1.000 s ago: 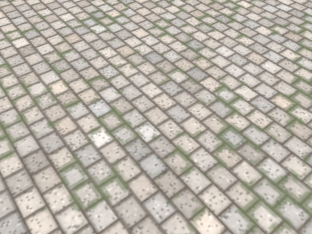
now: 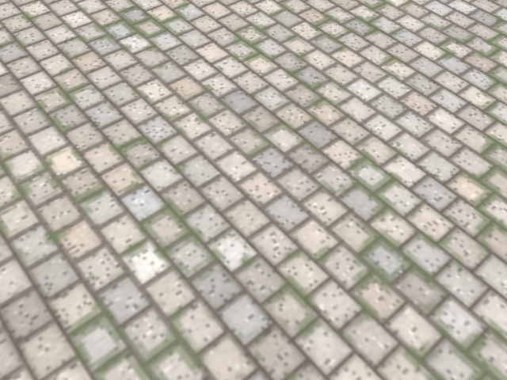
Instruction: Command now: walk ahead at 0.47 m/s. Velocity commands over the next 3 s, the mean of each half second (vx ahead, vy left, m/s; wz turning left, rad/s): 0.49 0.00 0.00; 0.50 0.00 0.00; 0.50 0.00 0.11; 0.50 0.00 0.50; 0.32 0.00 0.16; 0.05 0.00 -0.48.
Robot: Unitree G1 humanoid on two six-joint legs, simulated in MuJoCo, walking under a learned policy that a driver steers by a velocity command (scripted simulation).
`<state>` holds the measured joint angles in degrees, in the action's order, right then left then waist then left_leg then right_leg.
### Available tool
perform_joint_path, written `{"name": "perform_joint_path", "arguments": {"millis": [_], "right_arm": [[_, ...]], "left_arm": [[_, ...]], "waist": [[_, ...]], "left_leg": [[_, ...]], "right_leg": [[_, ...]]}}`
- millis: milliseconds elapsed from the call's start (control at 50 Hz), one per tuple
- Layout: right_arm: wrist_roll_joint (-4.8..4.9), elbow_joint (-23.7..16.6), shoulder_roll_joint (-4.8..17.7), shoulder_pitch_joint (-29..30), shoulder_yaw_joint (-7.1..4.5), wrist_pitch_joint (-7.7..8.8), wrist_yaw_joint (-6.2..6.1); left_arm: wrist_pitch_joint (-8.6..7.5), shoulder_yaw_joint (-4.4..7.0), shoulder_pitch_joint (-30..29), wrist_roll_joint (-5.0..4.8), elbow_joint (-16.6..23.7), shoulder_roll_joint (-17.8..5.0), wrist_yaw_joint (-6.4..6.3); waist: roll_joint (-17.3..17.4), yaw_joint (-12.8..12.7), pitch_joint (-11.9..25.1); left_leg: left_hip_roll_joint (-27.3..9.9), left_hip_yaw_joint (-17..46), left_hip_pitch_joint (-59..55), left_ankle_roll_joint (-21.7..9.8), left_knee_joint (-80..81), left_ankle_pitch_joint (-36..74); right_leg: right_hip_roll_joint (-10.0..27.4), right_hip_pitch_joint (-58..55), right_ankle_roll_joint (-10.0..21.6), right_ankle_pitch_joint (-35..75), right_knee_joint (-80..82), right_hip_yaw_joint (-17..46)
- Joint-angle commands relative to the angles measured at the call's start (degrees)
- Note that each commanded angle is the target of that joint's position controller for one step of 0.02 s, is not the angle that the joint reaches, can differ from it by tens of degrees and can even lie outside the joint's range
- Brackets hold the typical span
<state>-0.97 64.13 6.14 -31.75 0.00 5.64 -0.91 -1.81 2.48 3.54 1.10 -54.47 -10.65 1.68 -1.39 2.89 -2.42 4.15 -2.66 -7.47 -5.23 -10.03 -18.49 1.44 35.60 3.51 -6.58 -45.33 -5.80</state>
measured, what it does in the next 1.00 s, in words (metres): walks ahead: right foot, then left foot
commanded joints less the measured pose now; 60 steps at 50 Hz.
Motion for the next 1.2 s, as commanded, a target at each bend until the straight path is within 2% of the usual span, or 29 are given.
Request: {"name": "perform_joint_path", "arguments": {"millis": [20, 60, 80, 100, 120, 140, 160, 180, 200, 220, 260, 320, 400, 460, 560, 620, 660, 680, 700, 720, 740, 760, 800, 860, 920, 1020, 1100, 1160, 1200], "right_arm": [[-0.05, -0.52, 8.12, -3.62, -0.98, 0.82, -0.61], [-0.02, -0.54, 9.45, -2.18, -1.27, 1.12, -0.89], [-0.12, -0.63, 10.18, -1.27, -1.52, 1.04, -1.08], [-0.14, -0.87, 10.97, 0.01, -1.78, 0.79, -1.04], [0.27, -1.33, 11.18, 1.68, -1.90, 0.61, -0.68], [0.43, -3.00, 8.19, 1.32, -1.32, 0.55, -0.18], [1.71, -3.39, 4.17, -4.71, -1.35, 0.20, 0.58], [0.35, -4.68, 8.77, 0.57, -2.24, -0.19, 0.55], [-0.12, -6.58, 9.52, 6.44, -2.65, -0.06, 0.91], [-0.08, -6.90, 8.33, 7.91, -2.71, -0.04, 1.06], [-1.15, -6.32, 5.50, 6.29, -2.45, -1.43, 1.53], [-1.28, -7.78, 5.48, 9.10, -2.70, -2.83, 2.17], [-0.76, -12.17, 7.02, 21.38, -2.85, -3.33, 2.64], [-0.14, -14.35, 6.08, 28.27, -2.27, -3.13, 2.84], [0.02, -16.84, 6.62, 35.35, -1.96, -2.61, 2.65], [-0.16, -16.13, 8.26, 30.80, -2.71, -1.86, 1.99], [-0.55, -11.19, 10.51, 15.65, -4.13, -1.03, 1.05], [-1.98, -8.88, 14.17, 5.98, -5.35, -0.62, 0.44], [-2.92, -8.39, 19.91, 1.44, -6.96, -0.86, 0.58], [-0.39, -8.50, 17.06, 5.82, -6.56, -1.67, 1.37], [0.27, -9.52, 14.55, 12.61, -5.67, -1.61, 1.62], [0.04, -9.78, 11.03, 15.65, -4.79, -1.11, 1.88], [0.05, -8.12, 7.10, 15.69, -3.47, -0.32, 1.38], [0.32, -6.11, 8.77, 11.28, -3.47, 0.82, 0.99], [0.35, -5.53, 10.23, 8.26, -3.49, 0.89, 1.01], [0.34, -4.67, 10.06, 3.09, -2.91, 0.77, 0.94], [-0.10, -3.50, 10.51, -0.32, -2.85, 0.59, 0.47], [-0.53, -3.15, 11.39, 0.47, -3.12, 0.33, -0.08], [-0.60, -3.27, 12.50, 2.38, -3.44, 0.12, -0.27]], "left_arm": [[-0.60, -0.54, -6.46, -0.43, 4.84, -1.27, -0.18], [-0.88, 0.15, -2.24, -0.46, 4.07, -3.33, -0.85], [-1.19, 0.80, 3.19, -0.51, 2.47, -4.63, -1.24], [-1.56, 1.60, 11.10, -0.62, -0.11, -5.85, -1.64], [-1.95, 2.43, 19.11, -0.01, -2.54, -7.14, -2.11], [-2.07, 3.75, 26.85, 1.41, -3.78, -11.85, -2.47], [-1.45, 4.00, 24.38, 1.11, -3.02, -13.02, -1.78], [-1.33, 3.71, 17.42, -0.81, -2.39, -11.00, -1.25], [-1.75, 2.52, 12.42, -1.02, -1.38, -6.92, -1.02], [-2.43, 1.61, 11.06, -0.62, -1.80, -3.74, -0.92], [-3.81, 0.47, 12.85, -0.29, -3.51, -1.49, -1.64], [-4.97, 0.50, 17.56, -0.41, -5.18, -3.98, -1.92], [-4.82, 0.07, 22.54, -0.61, -5.66, -4.77, -1.75], [-4.80, -0.43, 26.12, -0.69, -6.25, -4.39, -1.92], [-4.59, -0.62, 30.25, 0.05, -7.61, -5.20, -2.71], [-4.54, -0.27, 27.70, 0.39, -7.43, -6.73, -3.19], [-4.16, 0.00, 25.49, 0.08, -7.09, -7.67, -3.11], [-4.29, -0.46, 24.70, -0.57, -5.57, -6.37, -2.88], [-4.11, -1.54, 31.76, -3.03, -4.46, -0.12, -2.09], [-3.89, 0.17, 28.01, -1.38, -4.88, -6.08, -2.28], [-4.01, 0.42, 22.83, -0.87, -2.61, -5.94, -2.16], [-4.20, 0.40, 19.88, -0.66, -2.00, -5.27, -1.98], [-2.84, 0.44, 20.23, 0.68, -2.08, -3.11, -1.45], [-1.26, 0.46, 19.48, 1.17, -1.66, -1.66, -0.50], [-0.61, 0.57, 11.44, 1.08, 1.26, -2.74, -0.10], [-0.79, -0.13, -0.46, 0.18, 5.25, -2.32, 0.07], [-1.21, -0.36, -6.08, 0.05, 7.28, -2.71, -0.05], [-1.89, 0.03, -5.99, 0.11, 8.05, -3.67, -0.23], [-2.53, 0.93, 2.25, 0.19, 5.61, -4.99, -0.87]], "waist": [[7.63, -1.05, -6.49], [8.11, -3.76, -3.22], [8.36, -6.25, -0.28], [8.54, -9.53, 3.60], [7.30, -13.45, 7.04], [0.21, -14.82, 12.97], [-9.26, -8.86, 16.50], [-1.85, -7.54, 9.00], [0.50, -6.20, 1.82], [3.79, -4.04, -2.64], [2.94, -0.80, -2.81], [0.52, -0.06, -3.06], [-0.65, -2.76, -4.58], [-1.85, -4.82, -4.21], [-3.00, -6.67, -4.10], [-4.02, -3.07, -1.44], [-3.20, 3.53, 5.97], [-0.36, 7.01, 11.92], [13.15, 4.26, 19.85], [5.32, 3.31, 17.86], [4.51, 0.63, 8.06], [1.79, -0.59, 3.64], [2.81, -4.05, 0.35], [3.93, -5.28, -0.06], [4.48, -4.17, -2.20], [5.15, -1.09, -3.38], [5.81, 0.54, -3.93], [5.90, -0.85, -3.82], [6.32, -4.71, 0.39]], "left_leg": [[-14.22, 4.30, 6.00, -2.24, -0.38, 51.25], [-15.06, 3.32, 3.80, -1.66, -6.69, 65.19], [-15.30, 3.14, 2.79, -1.43, -12.95, 69.54], [-15.32, 3.18, 3.05, -1.54, -21.77, 68.66], [-13.77, 2.18, 8.96, -1.64, -33.19, 58.86], [-9.28, -0.17, 19.36, -1.68, -52.25, 32.43], [1.38, 2.09, 38.33, -0.26, -72.11, -10.60], [-3.03, 6.09, 44.01, -1.50, -72.66, -5.21], [-5.37, 5.90, 44.87, -1.69, -69.78, -0.48], [-7.22, 5.84, 42.09, -1.53, -65.58, 1.71], [-9.09, 5.84, 35.62, -0.11, -59.77, 2.89], [-9.76, 3.45, 37.74, 1.43, -54.76, 5.46], [-10.48, 0.40, 44.99, 3.10, -44.04, 14.13], [-8.77, -1.88, 43.87, 3.49, -34.12, 18.79], [-6.15, -3.41, 44.14, 1.56, -24.88, 17.44], [-3.01, -4.16, 35.83, -1.43, -21.52, 10.35], [-1.14, -4.09, 18.43, -3.99, -15.66, 12.20], [-10.07, 5.03, 3.31, -6.60, -15.50, 9.25], [-28.46, 34.12, -14.03, -16.11, -12.18, 7.16], [-27.08, 40.17, -9.63, -15.51, -6.49, 4.05], [-25.16, 30.38, -0.65, -13.34, -4.65, 3.84], [-22.77, 24.86, 6.30, -11.56, -2.38, 8.61], [-17.81, 15.93, 14.96, -7.63, 0.00, 14.73], [-15.85, 11.15, 16.69, -7.03, 1.37, 21.30], [-14.89, 8.68, 15.72, -6.68, 3.41, 22.22], [-13.60, 5.41, 11.38, -5.19, 3.37, 28.97], [-15.37, 4.82, 4.41, -5.76, 1.35, 32.98], [-17.24, 4.33, 0.41, -5.53, -2.70, 41.38], [-16.66, 2.88, 0.47, -4.19, -12.54, 55.23]], "right_leg": [[-3.20, -3.72, 1.62, 1.54, 8.65, -3.79], [-5.49, -10.78, 3.94, -0.28, 10.33, -4.03], [-6.56, -15.91, 5.06, -1.61, 10.99, -3.35], [-6.79, -23.28, 6.27, -1.43, 13.60, -2.13], [-3.99, -34.23, 7.67, -0.81, 17.92, 0.69], [9.83, -45.21, 10.77, -11.20, 19.57, 16.66], [22.66, -53.68, 19.34, -15.82, 28.63, 47.06], [20.50, -45.58, 18.72, -25.46, 33.28, 43.99], [18.65, -37.26, 16.72, -24.68, 35.44, 36.34], [16.20, -29.71, 14.40, -17.21, 37.40, 30.20], [11.52, -23.21, 10.84, -6.05, 38.04, 20.87], [9.43, -23.18, 9.96, 3.87, 38.69, 14.72], [7.43, -27.34, 7.64, 13.51, 39.47, 10.42], [6.30, -30.64, 5.73, 20.90, 38.20, 7.92], [8.92, -41.37, 6.37, 29.20, 34.82, 7.61], [10.43, -44.35, 6.19, 46.23, 26.96, 6.44], [8.88, -41.31, 4.93, 48.05, 10.24, 4.79], [6.85, -29.70, 4.26, 31.22, -4.31, 3.70], [-4.13, -7.61, 1.37, -11.14, -28.76, 0.33], [-4.11, -1.73, 2.32, -19.74, -34.28, 8.25], [-0.97, 0.95, 2.54, -14.97, -32.46, 8.88], [0.83, -0.27, 2.45, -11.77, -29.37, 8.73], [3.13, -5.50, 1.59, -9.69, -23.33, 8.40], [3.50, -5.84, 0.17, -7.92, -19.40, 6.55], [4.86, 0.09, -1.22, -2.10, -13.54, 4.87], [3.75, 1.31, -2.12, 5.60, 1.60, 2.12], [2.04, 1.22, -0.67, 5.49, 8.80, 0.98], [0.60, -1.84, 1.65, 0.26, 12.56, 0.71], [-2.83, -13.04, 3.76, -3.17, 15.42, -0.52]]}}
